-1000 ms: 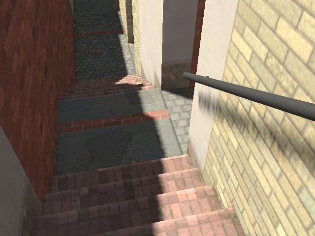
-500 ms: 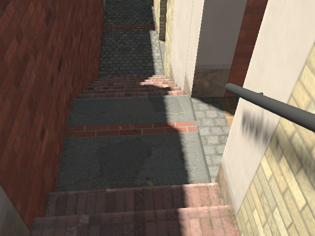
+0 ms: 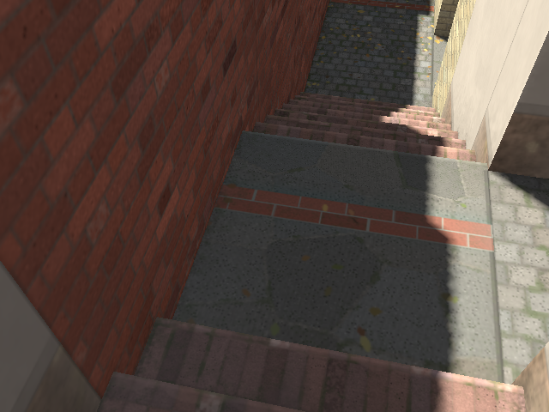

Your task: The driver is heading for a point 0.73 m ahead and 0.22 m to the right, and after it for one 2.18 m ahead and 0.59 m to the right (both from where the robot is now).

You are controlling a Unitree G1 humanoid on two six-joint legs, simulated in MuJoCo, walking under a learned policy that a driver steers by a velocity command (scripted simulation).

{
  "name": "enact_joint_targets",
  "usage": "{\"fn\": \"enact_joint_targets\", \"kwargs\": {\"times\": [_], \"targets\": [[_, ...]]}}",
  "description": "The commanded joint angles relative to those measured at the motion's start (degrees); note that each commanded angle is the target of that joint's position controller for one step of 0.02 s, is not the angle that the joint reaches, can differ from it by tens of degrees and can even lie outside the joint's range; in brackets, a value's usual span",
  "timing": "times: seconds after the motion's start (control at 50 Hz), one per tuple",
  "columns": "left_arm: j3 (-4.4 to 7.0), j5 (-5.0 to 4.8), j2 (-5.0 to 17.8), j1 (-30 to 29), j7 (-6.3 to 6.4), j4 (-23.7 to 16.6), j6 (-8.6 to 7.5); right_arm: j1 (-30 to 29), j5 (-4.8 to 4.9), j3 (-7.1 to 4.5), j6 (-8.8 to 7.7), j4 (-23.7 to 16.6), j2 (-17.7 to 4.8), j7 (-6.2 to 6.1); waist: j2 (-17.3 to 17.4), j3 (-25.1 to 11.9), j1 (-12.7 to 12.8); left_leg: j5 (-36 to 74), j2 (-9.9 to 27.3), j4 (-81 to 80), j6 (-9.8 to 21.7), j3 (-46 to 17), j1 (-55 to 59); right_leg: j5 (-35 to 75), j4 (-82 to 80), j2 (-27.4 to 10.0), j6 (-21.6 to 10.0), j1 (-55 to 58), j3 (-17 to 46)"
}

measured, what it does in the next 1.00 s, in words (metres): goes down, turning right: right foot 0.17 m lower, then left foot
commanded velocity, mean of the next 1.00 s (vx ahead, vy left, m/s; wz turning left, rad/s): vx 0.56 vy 0.00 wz -0.47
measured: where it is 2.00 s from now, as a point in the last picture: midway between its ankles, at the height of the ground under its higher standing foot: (351, 273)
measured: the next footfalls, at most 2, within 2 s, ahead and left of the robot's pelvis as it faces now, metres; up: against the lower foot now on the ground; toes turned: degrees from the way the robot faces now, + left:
right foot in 0.06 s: +0.16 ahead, -0.12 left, -0.17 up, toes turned -2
left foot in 0.36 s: +0.23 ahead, +0.09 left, -0.17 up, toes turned -22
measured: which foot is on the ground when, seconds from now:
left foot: down 0.00-0.06, up 0.08-0.34, down 0.36-0.78, up 0.80-1.00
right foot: up 0.00-0.04, down 0.06-0.38, up 0.40-0.78, down 0.80-1.00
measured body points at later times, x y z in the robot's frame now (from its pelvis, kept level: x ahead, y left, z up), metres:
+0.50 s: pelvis +0.22 -0.02 -0.14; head +0.22 -0.01 +0.31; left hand +0.47 +0.16 -0.25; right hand +0.10 -0.28 -0.26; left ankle +0.20 +0.10 -0.80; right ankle +0.22 -0.16 -0.72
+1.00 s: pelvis +0.43 -0.19 -0.27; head +0.44 -0.19 +0.18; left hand +0.55 +0.02 -0.42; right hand +0.28 -0.41 -0.41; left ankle +0.58 -0.09 -0.90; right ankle +0.33 -0.23 -0.97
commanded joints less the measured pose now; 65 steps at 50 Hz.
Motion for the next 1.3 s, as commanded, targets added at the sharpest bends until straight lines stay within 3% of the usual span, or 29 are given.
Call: {"fn": "enact_joint_targets", "kwargs": {"times": [0.02, 0.06, 0.08, 0.1, 0.12, 0.16, 0.2, 0.28, 0.36, 0.38, 0.4, 0.42, 0.48, 0.5, 0.6, 0.7, 0.76, 0.8, 0.84, 0.86, 0.88, 0.94, 0.98, 1.0, 1.14, 1.22, 1.24, 1.26, 1.3], "targets": [[4.15, 1.55, 10.3, 20.9, 1.06, 2.9, 0.99, -13.9, 1.73, -3.96, -1.55, -10.4, -18.9, -0.62, 1.9, 3.1, 12.6, 65.9, 17.8, 0.6, -6.9, -10.8, -15.6, -7.4, -2.8, 2.4, -2.9, 27.1, -6.4], [6.68, 2.84, 12.5, 46.4, 3.84, 12.0, 1.19, -20.2, 5.75, -5.38, -0.21, -13.7, -18.9, -1.04, -7.7, 2.4, 20.9, 57.9, 9.7, 38.6, -15.9, -10.1, -8.3, 4.1, -37.3, -0.3, -12.3, 37.2, -7.6], [6.83, 1.78, 14.0, 43.8, 5.67, 11.9, 0.51, -10.6, 2.8, -2.71, 0.78, -11.3, -8.4, 1.6, -13.4, -3.1, 16.2, 13.5, 1.9, 55.8, -13.6, -10.4, -27.9, 28.8, -21.4, -2.0, -22.0, 58.9, 1.3], [5.49, -1.26, 20.1, 35.0, 4.5, 4.7, -0.75, -2.6, 4.01, -1.56, 0.9, -17.2, -0.6, 3.21, -8.5, -17.7, 4.6, 1.0, -1.8, 60.1, -16.4, -15.2, -40.3, 71.3, -8.4, -13.9, -39.4, 68.9, 26.6], [6.12, 1.62, 19.4, 28.4, 3.86, 3.0, -1.42, -11.9, 7.88, -2.24, 1.69, -22.3, -6.9, 2.59, -1.0, -11.7, 8.8, -2.0, -0.3, 62.6, -15.9, -16.7, -50.8, 70.7, -10.1, -19.1, -40.8, 62.1, 30.7], [2.91, -2.59, 9.7, 12.2, 2.25, -2.9, -1.61, -13.6, 6.53, -3.21, 2.95, -25.0, -11.4, -1.12, -0.6, -3.8, 1.6, 4.4, 4.9, 47.5, -12.3, -21.9, -50.8, 27.6, -15.8, -16.1, -33.8, 35.1, 34.5], [-0.9, -2.34, 0.4, 10.7, 3.28, -3.2, -1.66, -9.6, 1.53, -1.33, 3.59, -22.7, -6.1, -2.07, -1.4, -0.4, -2.5, 24.3, 10.1, 27.3, -12.8, -19.3, -36.8, 21.6, -19.0, -4.5, -25.6, 12.8, 24.5], [1.44, 0.71, 13.7, 5.5, 5.45, -7.2, -2.8, -8.3, 3.32, -1.03, 3.46, -21.7, -4.5, 0.62, -2.8, -5.7, -4.6, 51.9, 3.4, 10.2, -11.7, -5.4, 4.9, 8.6, -11.5, 9.0, -17.2, -13.1, 12.2], [2.98, 1.54, 15.4, -9.7, 0.46, -14.6, -4.14, 18.5, 2.85, -6.37, 3.55, -15.1, -15.1, -4.17, 6.5, -7.2, -16.9, 29.5, -0.5, -4.5, -8.9, -8.2, 24.7, 9.4, 13.7, 6.5, -19.4, -19.5, 20.3], [2.07, 1.64, 8.2, -4.1, -1.49, -13.2, -4.0, 22.5, 2.5, -6.75, 2.89, -12.6, -16.3, -4.96, 10.4, -9.0, -14.5, 31.0, 3.1, -18.8, -3.6, -18.9, 26.4, -6.2, 29.4, 12.4, -19.5, -18.7, 19.6], [-0.3, 0.11, -1.9, 16.7, -2.57, -9.1, -3.41, 9.3, 4.66, -6.12, 1.58, -16.7, -19.7, -4.1, 17.9, -12.0, 2.3, 75.3, 24.0, -26.8, 19.0, -48.3, 29.0, -44.0, 41.6, 16.8, -13.5, -28.3, 12.2], [-0.48, -1.08, 1.2, 17.6, -1.65, -9.3, -2.27, 4.8, 2.94, -5.11, 0.49, -16.6, -14.3, -2.07, 7.3, -5.6, 3.5, 85.6, 31.0, -28.4, 22.9, -55.3, 27.0, -45.2, 54.7, 13.2, -9.1, -41.8, 10.3], [-2.96, 1.98, 1.2, 7.6, 1.54, -8.5, 2.56, -13.9, 3.24, -0.59, 1.02, -16.7, 1.5, -1.83, 1.5, -1.8, 6.7, 43.8, 23.3, -30.2, 10.7, -43.5, 1.8, -23.0, 38.5, -0.4, -3.1, -33.2, 9.8], [1.25, -3.48, 3.2, -4.1, 4.7, -15.0, 5.94, -4.4, 6.03, -4.17, 1.96, -12.4, -8.6, -2.81, 10.0, 0.9, 4.3, 46.9, 24.9, -30.1, 4.1, -34.7, -7.0, -27.0, 40.2, 3.3, -5.6, -19.5, 0.5], [1.67, -4.72, 2.7, -9.3, 0.8, -14.5, 7.5, -3.8, 7.54, -4.59, -0.83, -8.5, -10.9, -3.35, 2.0, 6.4, 4.5, 7.2, 16.6, -27.5, -3.8, -14.9, -21.1, 23.8, 6.9, 5.2, -8.7, 3.5, -4.7], [1.28, -6.44, 2.9, -23.4, 2.51, -14.2, 6.0, 9.3, 4.74, -5.15, 0.37, -2.2, -11.5, -3.45, 5.9, 13.6, -7.0, 27.0, 17.4, -24.0, 1.7, -16.0, -0.2, 0.0, -16.1, 5.3, -8.9, 4.8, -8.7], [3.73, -5.77, 7.3, -0.7, 5.34, -4.9, 6.39, 12.2, 4.84, -5.59, 2.69, 2.7, -11.4, -6.34, 4.9, 2.7, 0.9, 51.4, 14.8, 1.7, 2.8, -12.2, 5.4, 0.3, -28.2, 3.3, -8.7, 32.2, -8.5], [6.07, -2.2, 12.0, 17.5, 4.86, 1.6, 5.6, 5.3, 6.58, -6.49, 3.17, 2.5, -11.8, -5.44, -3.7, -4.2, 12.3, 16.6, 5.5, 39.7, 2.3, -8.3, -19.5, 3.0, -27.9, -3.1, -14.2, 61.0, -0.5], [5.35, -1.91, 12.7, 20.2, 3.82, 1.2, 3.74, 10.2, 7.56, -5.12, 1.67, -0.8, -6.0, -4.72, -4.3, -12.7, 8.5, 3.3, 6.5, 41.7, 3.6, -19.6, -43.4, 24.8, -3.6, -15.1, -12.6, 75.0, 6.6], [6.59, -2.14, 14.8, 21.6, 4.11, 3.3, 3.64, 8.9, 6.91, -5.01, 2.46, -1.8, -5.3, -5.25, -7.9, -13.8, 8.5, 10.0, 7.8, 40.1, 2.9, -18.4, -45.8, -10.4, -14.5, -20.9, -17.1, 68.2, 14.8], [4.61, -1.95, 6.8, 13.9, 4.43, 1.1, 2.62, 0.9, 5.65, -6.26, 2.88, -2.8, -8.8, -5.28, -1.5, -6.0, 7.0, 24.3, 10.3, 25.1, 1.7, -21.0, -44.3, -30.4, -19.9, -17.0, -15.7, 53.9, 12.1], [1.91, -3.92, 3.2, 8.0, 6.15, 1.6, 0.45, -4.0, 4.71, -6.04, 5.78, -3.3, -4.5, -3.23, 2.4, 8.3, 1.4, 42.5, 10.6, 4.1, -4.5, -21.5, -26.5, -12.8, -23.6, -16.8, -15.8, 20.5, 7.0], [3.39, -4.53, 8.1, 6.6, 6.2, 1.9, -0.99, -1.1, 4.11, -5.52, 6.32, -2.3, -2.6, -2.91, -3.1, 4.3, -1.6, 49.3, 8.8, 6.6, -4.1, -16.1, -20.5, -1.3, -22.5, -16.9, -16.4, 17.3, 3.4], [2.51, -5.29, 2.1, 6.2, 6.44, 3.7, -2.15, -2.7, 4.9, -6.07, 5.31, -2.9, -3.6, -2.13, -3.3, 4.5, -2.7, 65.8, 11.2, -5.8, -2.0, -20.3, -23.3, -11.0, -19.3, -11.7, -12.5, 19.8, -1.8], [2.02, -4.96, 5.9, 10.2, 8.11, 4.9, -1.75, -18.2, 5.54, -5.13, 5.66, -6.8, -3.8, 0.4, -2.0, 13.5, 2.5, 76.9, 5.9, -29.0, 0.8, -6.0, -3.5, -28.8, -9.3, -9.2, -8.2, 14.5, -14.4], [3.48, -2.47, 12.5, 13.0, 8.78, 6.4, 1.9, 0.0, 4.69, -7.4, 7.36, -1.4, -7.3, -1.16, -0.8, 1.8, -3.6, 44.0, 0.4, -36.3, 6.0, -0.4, 14.1, 16.4, 29.9, -12.7, -11.7, 27.0, -15.7], [3.78, -2.58, 12.0, 8.3, 8.56, 5.8, 2.19, 10.2, 4.22, -8.28, 6.35, 1.4, -9.1, -1.33, 6.8, 0.2, -10.5, 49.9, 2.9, -44.7, 11.1, -6.8, 24.9, -6.8, 60.5, -6.5, -10.5, 15.8, -17.3], [1.84, -0.6, 3.8, 7.2, 7.77, 3.9, 1.91, 8.6, 6.83, -8.7, 5.67, 1.5, -14.9, -1.16, 18.1, 3.7, -6.7, 71.5, 6.7, -25.4, 12.0, -12.0, 32.1, -57.4, 83.4, 2.0, -10.8, -9.5, -16.4], [0.22, -1.4, 3.3, 1.3, 6.24, -7.7, 0.36, 11.5, 8.51, -8.58, 4.98, 1.6, -17.6, -2.17, 11.7, -10.7, -4.4, 72.2, 17.9, -30.2, 20.2, -43.6, 45.9, -55.8, 69.9, 1.6, -6.8, -32.4, -5.0]]}}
